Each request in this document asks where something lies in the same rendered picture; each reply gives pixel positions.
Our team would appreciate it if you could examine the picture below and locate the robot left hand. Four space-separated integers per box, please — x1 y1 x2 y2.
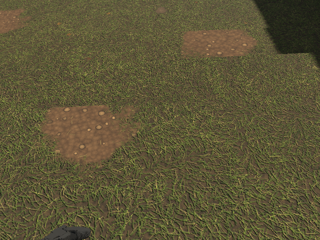
41 225 91 240

